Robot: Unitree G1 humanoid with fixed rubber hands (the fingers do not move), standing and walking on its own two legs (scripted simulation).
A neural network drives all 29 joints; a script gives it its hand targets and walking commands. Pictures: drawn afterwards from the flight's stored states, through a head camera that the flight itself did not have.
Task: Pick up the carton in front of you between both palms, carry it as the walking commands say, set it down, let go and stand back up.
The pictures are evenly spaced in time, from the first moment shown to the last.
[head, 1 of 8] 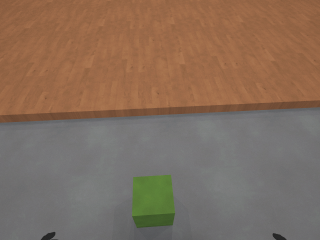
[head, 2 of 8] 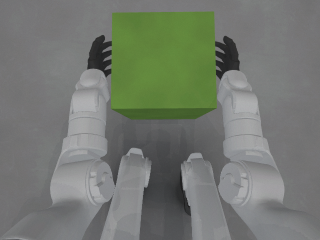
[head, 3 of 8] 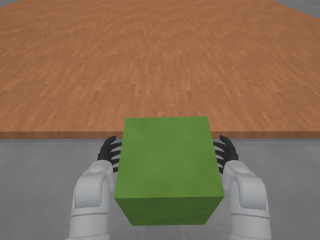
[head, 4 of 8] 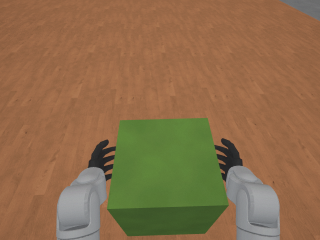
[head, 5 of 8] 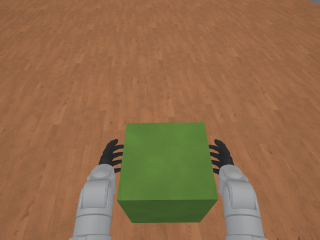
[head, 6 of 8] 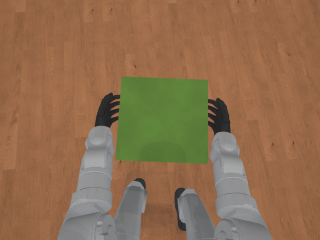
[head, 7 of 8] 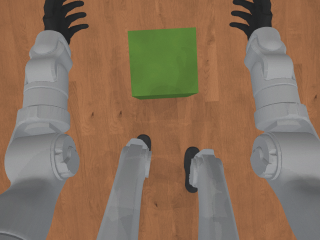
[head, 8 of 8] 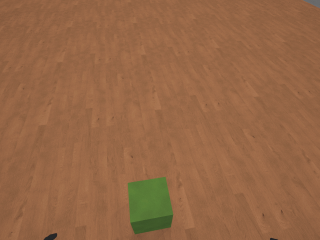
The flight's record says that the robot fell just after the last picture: no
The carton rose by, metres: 0.85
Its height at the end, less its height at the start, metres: +0.09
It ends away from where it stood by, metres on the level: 2.55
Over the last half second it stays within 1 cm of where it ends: yes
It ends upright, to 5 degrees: yes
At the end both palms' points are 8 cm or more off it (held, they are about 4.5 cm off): yes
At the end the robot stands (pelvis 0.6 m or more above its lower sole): yes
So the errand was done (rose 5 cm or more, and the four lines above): yes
